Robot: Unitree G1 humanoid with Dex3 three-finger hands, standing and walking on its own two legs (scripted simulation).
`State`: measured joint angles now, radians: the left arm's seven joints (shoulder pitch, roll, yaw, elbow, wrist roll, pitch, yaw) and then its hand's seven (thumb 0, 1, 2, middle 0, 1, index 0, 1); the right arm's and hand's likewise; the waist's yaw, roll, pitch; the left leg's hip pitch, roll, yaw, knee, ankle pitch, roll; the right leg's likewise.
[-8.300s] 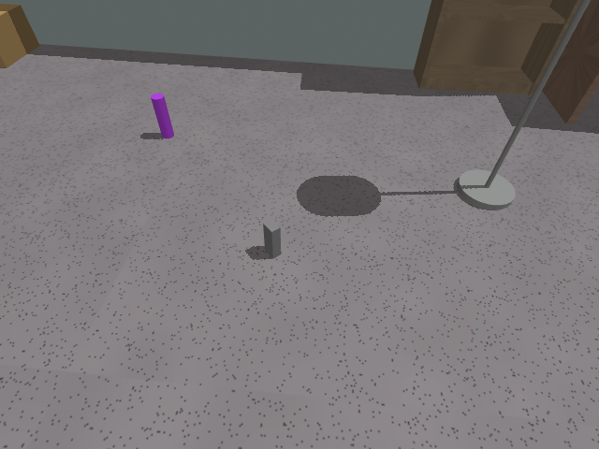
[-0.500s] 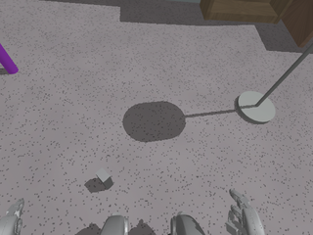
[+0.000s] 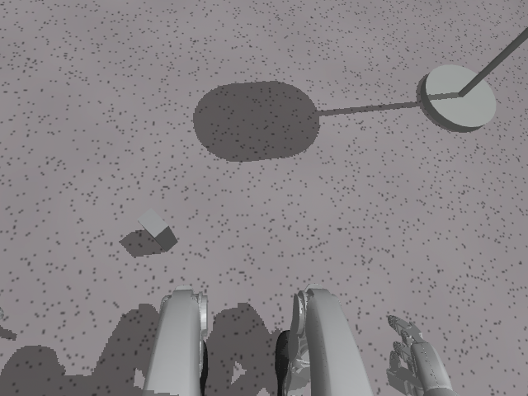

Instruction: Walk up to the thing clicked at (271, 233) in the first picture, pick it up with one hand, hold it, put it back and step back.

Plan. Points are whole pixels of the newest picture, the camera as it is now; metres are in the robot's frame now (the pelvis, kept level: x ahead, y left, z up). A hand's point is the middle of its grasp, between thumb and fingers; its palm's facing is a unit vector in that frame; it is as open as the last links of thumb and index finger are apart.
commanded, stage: go down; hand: left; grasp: from the side
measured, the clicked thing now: (159, 231) +0.45 +0.23 -0.43
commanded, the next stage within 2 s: approach in 1.28 s
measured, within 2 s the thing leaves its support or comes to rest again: neither
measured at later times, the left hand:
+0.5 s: hand out of the picture +0.35 +0.42 -0.10, palm faces +0.20 -0.97 -0.12, open 17.2 cm
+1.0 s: hand out of the picture +0.36 +0.43 -0.12, palm faces +0.21 -0.97 -0.10, open 17.2 cm
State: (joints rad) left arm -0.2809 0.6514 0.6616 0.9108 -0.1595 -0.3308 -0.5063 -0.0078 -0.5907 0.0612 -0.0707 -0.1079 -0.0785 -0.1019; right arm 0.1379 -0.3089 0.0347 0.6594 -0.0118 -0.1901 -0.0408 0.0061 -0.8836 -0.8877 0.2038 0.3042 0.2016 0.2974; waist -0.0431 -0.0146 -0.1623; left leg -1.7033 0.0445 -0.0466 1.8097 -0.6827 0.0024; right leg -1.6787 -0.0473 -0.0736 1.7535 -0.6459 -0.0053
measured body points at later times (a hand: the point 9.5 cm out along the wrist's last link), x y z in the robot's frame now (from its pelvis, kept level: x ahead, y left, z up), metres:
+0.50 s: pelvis -0.03 +0.01 -0.08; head +0.19 +0.06 +0.31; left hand +0.33 +0.47 -0.09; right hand +0.13 -0.28 -0.19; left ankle +0.05 +0.12 -0.49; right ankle +0.07 -0.13 -0.49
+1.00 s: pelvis -0.03 +0.00 -0.13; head +0.19 +0.07 +0.26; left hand +0.34 +0.48 -0.11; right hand +0.11 -0.28 -0.23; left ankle +0.05 +0.12 -0.49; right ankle +0.07 -0.13 -0.49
